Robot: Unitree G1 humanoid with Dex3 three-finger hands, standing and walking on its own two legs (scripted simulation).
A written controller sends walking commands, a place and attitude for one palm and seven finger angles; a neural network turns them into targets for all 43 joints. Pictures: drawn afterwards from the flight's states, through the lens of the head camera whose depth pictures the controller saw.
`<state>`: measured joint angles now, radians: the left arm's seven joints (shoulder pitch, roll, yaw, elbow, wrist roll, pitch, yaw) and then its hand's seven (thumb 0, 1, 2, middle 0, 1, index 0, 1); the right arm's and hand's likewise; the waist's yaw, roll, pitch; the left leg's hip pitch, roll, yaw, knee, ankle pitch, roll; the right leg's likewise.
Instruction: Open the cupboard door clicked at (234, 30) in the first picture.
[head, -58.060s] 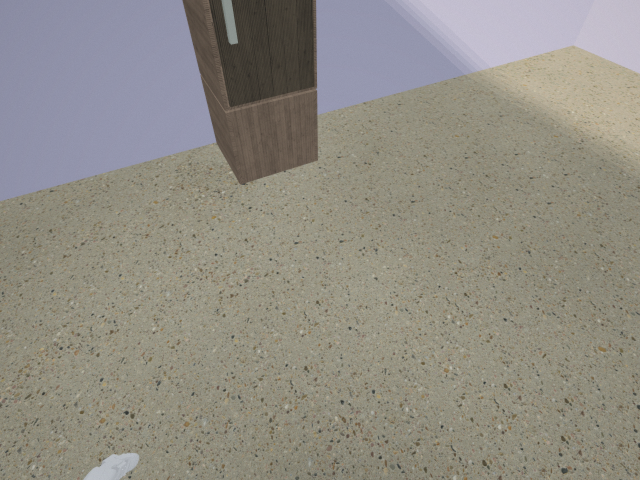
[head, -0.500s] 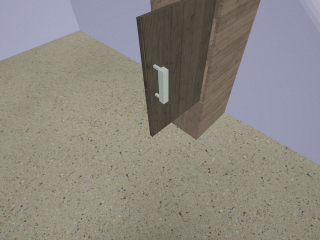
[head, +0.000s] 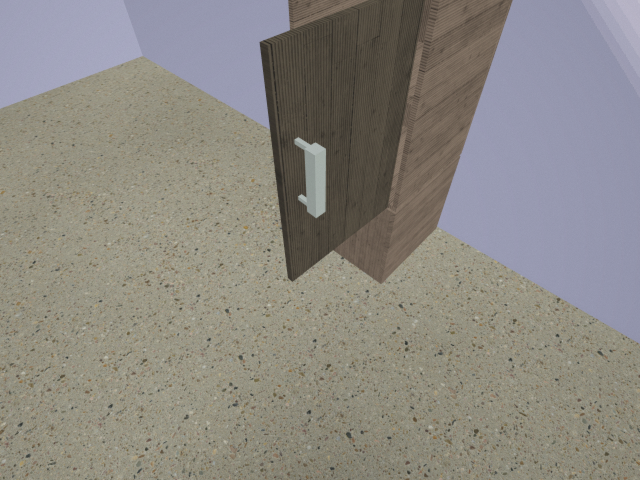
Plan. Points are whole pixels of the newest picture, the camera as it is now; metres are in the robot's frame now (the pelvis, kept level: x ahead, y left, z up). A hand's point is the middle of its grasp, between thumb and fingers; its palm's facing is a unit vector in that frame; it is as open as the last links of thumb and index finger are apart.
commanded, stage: look to check the result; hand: left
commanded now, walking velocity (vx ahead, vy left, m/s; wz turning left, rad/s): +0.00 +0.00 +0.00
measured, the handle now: (308, 177) +0.64 +0.06 -0.02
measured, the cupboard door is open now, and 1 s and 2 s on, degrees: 87 87 87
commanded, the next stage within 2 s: stand and wait in 0.46 s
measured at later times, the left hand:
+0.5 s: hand out of the picture +0.07 +0.22 -0.16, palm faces -0.01 -0.95 -0.31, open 7.4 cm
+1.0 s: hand out of the picture +0.09 +0.22 -0.16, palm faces -0.02 -0.95 -0.30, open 7.4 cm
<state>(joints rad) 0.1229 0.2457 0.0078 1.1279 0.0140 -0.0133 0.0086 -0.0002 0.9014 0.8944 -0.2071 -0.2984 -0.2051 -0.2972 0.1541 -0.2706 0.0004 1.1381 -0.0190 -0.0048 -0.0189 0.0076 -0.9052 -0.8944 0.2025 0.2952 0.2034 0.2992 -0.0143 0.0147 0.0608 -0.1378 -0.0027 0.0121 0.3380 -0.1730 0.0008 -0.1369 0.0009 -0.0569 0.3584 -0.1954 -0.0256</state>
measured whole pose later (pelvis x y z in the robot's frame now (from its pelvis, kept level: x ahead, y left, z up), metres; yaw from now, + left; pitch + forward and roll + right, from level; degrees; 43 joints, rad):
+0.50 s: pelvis +0.02 -0.01 +0.00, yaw +0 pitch -1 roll +0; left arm 0.14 0.27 0.01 1.14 0.01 -0.02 0.01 0.00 0.90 0.89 -0.21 -0.30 -0.20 -0.30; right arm 0.13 -0.28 0.00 1.14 -0.02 0.00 -0.02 0.01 -0.90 -0.89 0.20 0.30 0.20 0.30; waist 0.00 0.02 0.06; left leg -0.10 0.01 0.01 0.31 -0.19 -0.01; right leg -0.10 0.01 -0.06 0.33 -0.21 -0.03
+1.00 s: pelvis +0.03 -0.01 +0.00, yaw +0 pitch -1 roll +0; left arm 0.13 0.27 0.01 1.13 0.01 -0.02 0.01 0.00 0.90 0.89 -0.21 -0.30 -0.20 -0.30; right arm 0.14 -0.28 0.00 1.14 -0.01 0.00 -0.02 0.01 -0.90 -0.89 0.20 0.30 0.20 0.30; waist -0.01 0.01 0.06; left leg -0.09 0.01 0.01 0.31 -0.20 -0.01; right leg -0.08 0.02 -0.06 0.31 -0.21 -0.03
